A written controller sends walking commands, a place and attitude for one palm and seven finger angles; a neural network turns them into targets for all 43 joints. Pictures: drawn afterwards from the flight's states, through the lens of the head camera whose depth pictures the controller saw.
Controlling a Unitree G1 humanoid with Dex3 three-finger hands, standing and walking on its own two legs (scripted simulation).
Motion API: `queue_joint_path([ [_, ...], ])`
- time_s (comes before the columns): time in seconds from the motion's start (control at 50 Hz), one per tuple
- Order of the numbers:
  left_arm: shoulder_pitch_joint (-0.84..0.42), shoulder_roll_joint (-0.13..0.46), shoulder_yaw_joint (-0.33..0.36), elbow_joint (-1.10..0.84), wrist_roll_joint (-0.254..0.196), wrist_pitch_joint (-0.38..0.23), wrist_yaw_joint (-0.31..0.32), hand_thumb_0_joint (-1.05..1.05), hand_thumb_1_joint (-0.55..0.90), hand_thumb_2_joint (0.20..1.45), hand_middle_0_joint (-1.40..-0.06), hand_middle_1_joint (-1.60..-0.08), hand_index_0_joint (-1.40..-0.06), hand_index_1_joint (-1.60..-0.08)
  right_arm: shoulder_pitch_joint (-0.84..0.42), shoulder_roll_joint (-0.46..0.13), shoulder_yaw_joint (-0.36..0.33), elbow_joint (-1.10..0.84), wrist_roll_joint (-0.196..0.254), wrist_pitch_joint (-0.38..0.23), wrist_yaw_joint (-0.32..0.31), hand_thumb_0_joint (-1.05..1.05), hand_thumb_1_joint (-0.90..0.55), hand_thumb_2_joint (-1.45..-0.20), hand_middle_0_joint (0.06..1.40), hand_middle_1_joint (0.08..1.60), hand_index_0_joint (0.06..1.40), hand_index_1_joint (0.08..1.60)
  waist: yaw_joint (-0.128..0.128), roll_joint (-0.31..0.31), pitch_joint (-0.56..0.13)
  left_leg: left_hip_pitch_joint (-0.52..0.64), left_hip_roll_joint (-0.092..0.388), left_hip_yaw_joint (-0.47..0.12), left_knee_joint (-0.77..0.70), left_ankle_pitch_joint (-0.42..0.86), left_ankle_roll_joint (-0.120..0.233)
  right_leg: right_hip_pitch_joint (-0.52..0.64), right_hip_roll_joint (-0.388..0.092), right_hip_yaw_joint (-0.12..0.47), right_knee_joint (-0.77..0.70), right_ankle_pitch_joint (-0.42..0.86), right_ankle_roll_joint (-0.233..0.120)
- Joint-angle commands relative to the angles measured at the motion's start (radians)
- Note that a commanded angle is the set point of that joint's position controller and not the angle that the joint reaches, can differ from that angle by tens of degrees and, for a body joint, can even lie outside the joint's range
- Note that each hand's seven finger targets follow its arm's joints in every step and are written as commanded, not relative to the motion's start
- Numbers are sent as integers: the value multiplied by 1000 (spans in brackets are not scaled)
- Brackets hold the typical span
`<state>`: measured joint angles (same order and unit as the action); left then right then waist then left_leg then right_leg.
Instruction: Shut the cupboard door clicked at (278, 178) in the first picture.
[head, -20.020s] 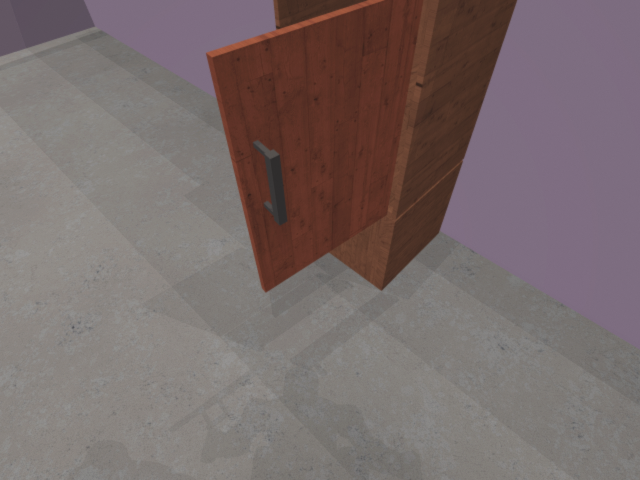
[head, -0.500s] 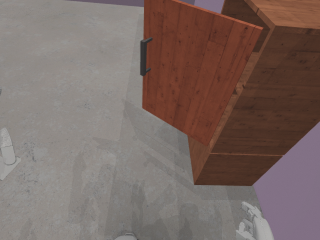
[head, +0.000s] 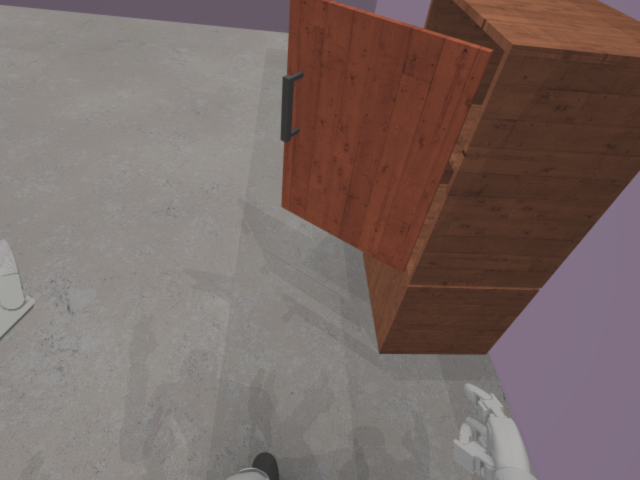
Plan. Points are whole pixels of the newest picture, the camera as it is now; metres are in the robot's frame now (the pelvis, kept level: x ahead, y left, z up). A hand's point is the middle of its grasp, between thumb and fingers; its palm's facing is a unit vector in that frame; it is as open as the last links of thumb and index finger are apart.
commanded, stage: stop stepping back and stand still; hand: left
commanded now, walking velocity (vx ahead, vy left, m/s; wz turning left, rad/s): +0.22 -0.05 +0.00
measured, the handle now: (292, 107) +0.92 +0.08 +0.03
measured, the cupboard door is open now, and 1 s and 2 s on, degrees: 53 53 53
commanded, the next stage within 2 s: let the arm hang, fingers relaxed in 0.92 s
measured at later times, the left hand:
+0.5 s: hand out of the picture +0.11 +0.27 +0.21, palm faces +0.27 -0.82 -0.50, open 7.4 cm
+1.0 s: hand out of the picture +0.12 +0.31 +0.19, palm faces +0.35 -0.78 -0.51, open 7.4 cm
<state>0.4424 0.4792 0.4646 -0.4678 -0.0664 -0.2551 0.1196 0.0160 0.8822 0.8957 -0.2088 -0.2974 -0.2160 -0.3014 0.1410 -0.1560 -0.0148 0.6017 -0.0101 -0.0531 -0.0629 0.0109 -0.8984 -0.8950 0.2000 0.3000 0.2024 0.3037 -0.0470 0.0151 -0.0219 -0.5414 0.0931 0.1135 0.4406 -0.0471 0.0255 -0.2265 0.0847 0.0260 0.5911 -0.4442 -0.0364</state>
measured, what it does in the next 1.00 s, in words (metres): walks backwards: left foot, then right foot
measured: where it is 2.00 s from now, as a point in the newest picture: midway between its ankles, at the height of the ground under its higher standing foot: outside the picture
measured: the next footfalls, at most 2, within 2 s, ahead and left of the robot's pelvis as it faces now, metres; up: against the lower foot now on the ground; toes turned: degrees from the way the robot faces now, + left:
left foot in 0.16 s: +0.10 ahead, +0.10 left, +0.00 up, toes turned -5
right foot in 0.44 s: -0.08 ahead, -0.02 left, +0.00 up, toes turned -12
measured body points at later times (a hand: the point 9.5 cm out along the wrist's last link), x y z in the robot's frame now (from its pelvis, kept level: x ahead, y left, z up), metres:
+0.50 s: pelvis -0.12 +0.05 +0.01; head -0.15 +0.08 +0.46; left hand +0.09 +0.32 +0.24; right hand -0.03 -0.20 -0.08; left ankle +0.00 +0.14 -0.67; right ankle -0.18 -0.01 -0.72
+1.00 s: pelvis -0.11 +0.07 +0.01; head -0.11 +0.07 +0.46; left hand +0.10 +0.35 +0.22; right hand +0.03 -0.15 -0.08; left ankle -0.06 +0.21 -0.72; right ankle -0.12 -0.01 -0.72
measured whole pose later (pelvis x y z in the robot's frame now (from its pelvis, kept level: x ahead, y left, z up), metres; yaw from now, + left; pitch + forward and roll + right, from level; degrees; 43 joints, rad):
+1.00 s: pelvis -0.11 +0.07 +0.01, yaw -7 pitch +0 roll -1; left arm 0.56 0.46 0.46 -0.52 -0.04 -0.17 0.17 0.02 0.89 0.90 -0.21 -0.30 -0.21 -0.30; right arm 0.23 -0.14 0.04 0.61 0.00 -0.08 -0.04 0.01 -0.90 -0.90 0.20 0.30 0.20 0.30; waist -0.01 0.01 -0.01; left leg -0.35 0.11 0.07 0.66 -0.32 -0.02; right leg -0.26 0.03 -0.11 0.58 -0.31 -0.06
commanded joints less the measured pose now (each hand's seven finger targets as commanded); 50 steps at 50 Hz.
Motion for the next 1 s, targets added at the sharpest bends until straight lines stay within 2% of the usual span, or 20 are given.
queue_joint_path([
  [0.0, 70, 209, 116, -312, 9, -45, 31, 0, 900, 900, -200, -300, -200, -300, -16, -136, -54, -143, 14, -42, 7, 0, -900, -900, 200, 300, 200, 300, 53, -269, -64, 326, -123, -55, 617, -341, -108, -558, -423, 435, -508, -335, -194],
  [0.02, 51, 188, 104, -295, 21, -29, 38, 0, 900, 900, -200, -300, -200, -300, 2, -145, -48, -129, 2, -32, 11, 0, -900, -900, 200, 300, 200, 300, 46, -286, 3, 236, -76, -149, 782, -377, -85, -599, -449, 395, -485, -321, -209],
  [0.06, -121, 147, 49, -300, 31, -15, 48, 0, 900, 900, -200, -300, -200, -300, 33, -137, -13, -118, -8, -34, -2, 0, -900, -900, 200, 300, 200, 300, 2, -150, 23, 281, -22, -147, 460, -394, -56, -498, -284, 103, -309, -170, -63],
  [0.1, -232, 111, 26, -177, 33, -1, 64, 0, 900, 900, -200, -300, -200, -300, 38, -198, -25, -78, 5, -62, -33, 0, -900, -900, 200, 300, 200, 300, -10, 178, 40, 208, 11, -197, -21, -347, -41, -293, -133, -43, 31, -65, 19],
  [0.12, -300, 94, 7, -210, 32, -5, 71, 0, 900, 900, -200, -300, -200, -300, 32, -222, -34, -96, 16, -94, -39, 0, -900, -900, 200, 300, 200, 300, 10, 362, 26, 93, 158, -441, -241, -537, 22, -199, -48, -58, 225, -61, 57],
  [0.14, -351, 122, 24, -239, 43, -15, 74, 0, 900, 900, -200, -300, -200, -300, 30, -211, -44, -107, 17, -119, -41, 0, -900, -900, 200, 300, 200, 300, 25, 298, 27, 66, 199, -527, -296, -619, 67, -151, -16, -24, 335, -37, 61],
  [0.18, -195, 106, 30, -255, 37, -4, 54, 0, 900, 900, -200, -300, -200, -300, -8, -181, -39, -103, 15, -139, -13, 0, -900, -900, 200, 300, 200, 300, 21, 335, -68, 162, 203, -612, -391, -883, -22, -218, 1, 13, 493, -53, 61],
  [0.34, 186, 165, 83, -358, 10, 86, 57, 0, 900, 900, -200, -300, -200, -300, -21, -143, -16, -127, -22, -50, 21, 0, -900, -900, 200, 300, 200, 300, 60, 285, -120, 25, 51, -165, -281, -549, -107, 315, 54, -182, -121, -83, -32],
  [0.38, 141, 192, 103, -311, 6, 98, 48, 0, 900, 900, -200, -300, -200, -300, 26, -123, -17, -97, -8, -30, 8, 0, -900, -900, 200, 300, 200, 300, 41, -7, -106, 41, -64, -19, 150, -400, -83, 237, -159, -13, -334, 26, -83],
  [0.4, 41, 252, 149, -311, 3, 89, 53, 0, 900, 900, -200, -300, -200, -300, 29, -134, -21, -81, 0, -15, 3, 0, -900, -900, 200, 300, 200, 300, 29, -193, -47, -47, -81, -53, 497, -369, -61, 60, -400, 248, -441, -102, -183],
  [0.44, -91, 324, 242, -188, -4, 30, 72, 0, 900, 900, -200, -300, -200, -300, -13, -154, -13, -98, -19, -33, 7, 0, -900, -900, 200, 300, 200, 300, 6, -197, 45, -92, 2, -134, 839, -343, -73, -159, -501, 276, -464, -101, -245],
  [0.5, 24, 112, 61, 13, 15, 65, 55, 0, 900, 900, -200, -300, -200, -300, -4, -171, -32, -76, 15, -25, -17, 0, -900, -900, 200, 300, 200, 300, 23, -35, 127, -203, 16, -133, 738, -245, -50, -112, -395, 250, -454, -274, -195],
  [0.62, -99, 111, -9, -210, 43, 34, 82, 0, 900, 900, -200, -300, -200, -300, -26, -155, -18, -90, -1, -72, -51, 0, -900, -900, 200, 300, 200, 300, 47, -159, 76, 156, -31, 37, 229, -281, -17, -97, -318, 64, -369, -152, -138],
  [0.66, -117, 158, 33, -294, 36, 27, 92, 0, 900, 900, -200, -300, -200, -300, -13, -170, -25, -95, 3, -88, -62, 0, -900, -900, 200, 300, 200, 300, 33, -62, 37, 312, -38, 47, 67, -250, -16, -104, -269, 2, -242, -83, -104],
  [0.7, -105, 165, 69, -384, 28, 9, 95, 0, 900, 900, -200, -300, -200, -300, 14, -208, -40, -116, 5, -95, -64, 0, -900, -900, 200, 300, 200, 300, 24, 264, -37, 475, 117, -229, -67, -138, 51, -187, -127, -95, 105, 56, -8],
  [0.74, -79, 189, 109, -360, 24, -4, 86, 0, 900, 900, -200, -300, -200, -300, 17, -168, -26, -95, -8, -106, -46, 0, -900, -900, 200, 300, 200, 300, 15, 356, -60, 437, 265, -460, -195, -97, 100, -238, -78, -72, 312, -132, 29],
  [0.86, 148, 120, 114, -232, 15, 28, 60, 0, 900, 900, -200, -300, -200, -300, 23, -167, -22, -116, 12, -92, 2, 0, -900, -900, 200, 300, 200, 300, 37, 187, -50, 152, 157, -141, -132, -427, 28, 82, -56, -141, -45, 116, 40],
  [0.9, 121, 111, 97, -192, 17, 41, 58, 0, 900, 900, -200, -300, -200, -300, 18, -167, -19, -128, 11, -70, 2, 0, -900, -900, 200, 300, 200, 300, 25, 109, -20, 38, 105, -90, -42, -515, 5, 143, -89, -78, -121, 95, 17],
  [0.96, 84, 129, 90, -163, 16, 63, 70, 0, 900, 900, -200, -300, -200, -300, 22, -153, -25, -121, 20, -57, 3, 0, -900, -900, 200, 300, 200, 300, 32, -202, -23, 55, -44, -45, 349, -361, -37, -3, -334, 351, -347, 49, -109],
  [0.98, 75, 114, 64, -159, 17, 60, 77, 0, 900, 900, -200, -300, -200, -300, 15, -144, -18, -115, 19, -56, 3, 0, -900, -900, 200, 300, 200, 300, 31, -207, -12, 17, -45, -77, 423, -364, -43, 42, -375, 351, -336, 225, -147],
])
